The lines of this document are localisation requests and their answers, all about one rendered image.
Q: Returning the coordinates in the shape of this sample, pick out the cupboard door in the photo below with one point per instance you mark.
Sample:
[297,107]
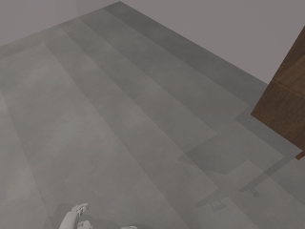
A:
[301,155]

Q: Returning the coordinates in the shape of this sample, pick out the robot left hand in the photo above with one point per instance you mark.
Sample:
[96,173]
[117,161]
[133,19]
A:
[71,219]

